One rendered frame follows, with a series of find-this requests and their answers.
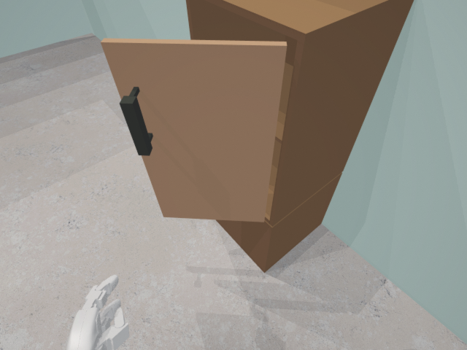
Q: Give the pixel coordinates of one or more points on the handle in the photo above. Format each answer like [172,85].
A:
[134,119]

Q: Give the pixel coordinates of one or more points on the cupboard door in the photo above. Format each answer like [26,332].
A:
[212,107]

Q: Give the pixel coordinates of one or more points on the left robot hand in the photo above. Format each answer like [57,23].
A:
[91,328]

